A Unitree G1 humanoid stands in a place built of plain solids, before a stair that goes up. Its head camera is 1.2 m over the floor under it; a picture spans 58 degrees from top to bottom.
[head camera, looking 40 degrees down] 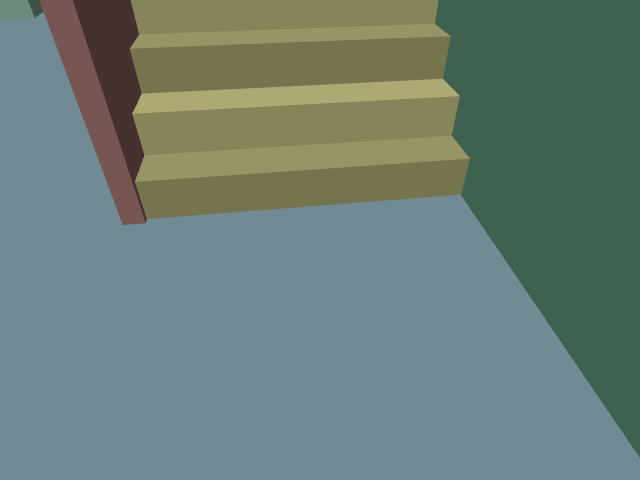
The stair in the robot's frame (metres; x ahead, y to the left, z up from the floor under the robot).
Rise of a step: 0.20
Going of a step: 0.23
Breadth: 1.50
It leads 8 degrees to the left of straight ahead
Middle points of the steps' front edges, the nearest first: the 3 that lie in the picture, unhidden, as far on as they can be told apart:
1.68 0.05 0.20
1.91 0.08 0.41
2.14 0.11 0.61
